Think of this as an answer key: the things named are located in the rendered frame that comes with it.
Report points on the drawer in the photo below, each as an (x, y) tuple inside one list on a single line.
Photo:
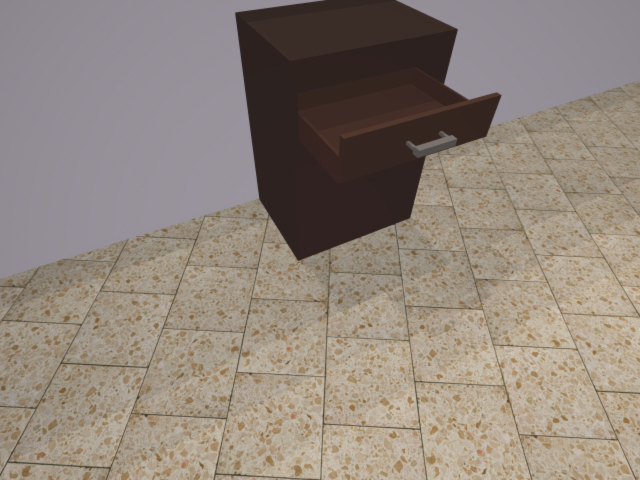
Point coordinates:
[(361, 127)]

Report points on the cabinet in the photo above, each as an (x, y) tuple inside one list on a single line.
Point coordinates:
[(297, 48)]

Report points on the handle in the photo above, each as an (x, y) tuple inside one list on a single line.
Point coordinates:
[(433, 146)]

